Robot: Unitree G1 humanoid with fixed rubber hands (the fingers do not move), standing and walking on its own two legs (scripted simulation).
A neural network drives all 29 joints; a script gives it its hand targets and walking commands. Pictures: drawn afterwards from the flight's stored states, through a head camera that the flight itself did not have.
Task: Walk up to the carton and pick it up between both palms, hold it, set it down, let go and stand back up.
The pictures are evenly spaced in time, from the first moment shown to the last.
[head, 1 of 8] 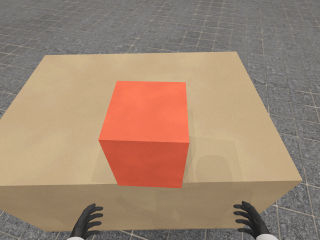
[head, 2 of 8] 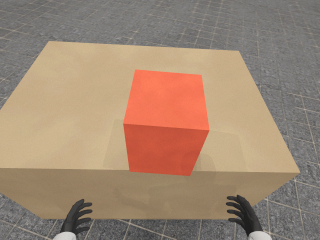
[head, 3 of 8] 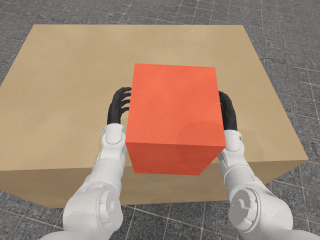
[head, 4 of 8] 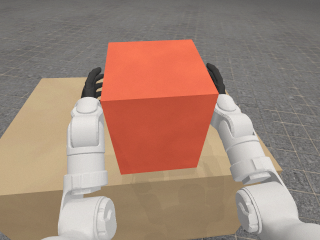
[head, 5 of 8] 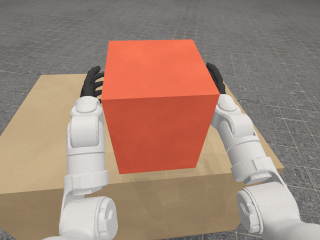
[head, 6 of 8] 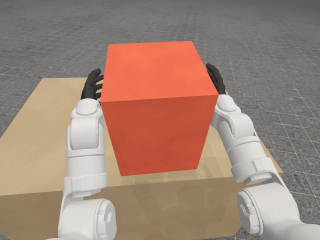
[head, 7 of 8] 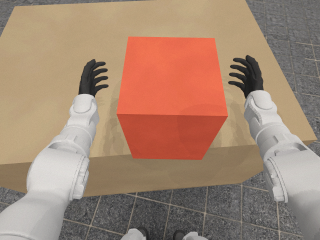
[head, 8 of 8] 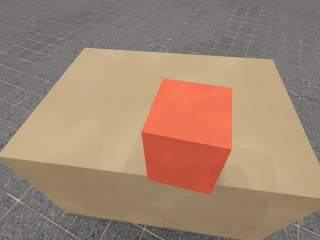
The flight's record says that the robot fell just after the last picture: no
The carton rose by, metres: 0.20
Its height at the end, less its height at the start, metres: +0.00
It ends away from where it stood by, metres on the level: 0.03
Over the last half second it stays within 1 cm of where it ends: yes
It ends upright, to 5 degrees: yes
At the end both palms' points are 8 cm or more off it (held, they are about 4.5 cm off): yes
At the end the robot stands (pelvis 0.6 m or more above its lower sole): yes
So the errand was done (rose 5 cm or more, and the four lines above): yes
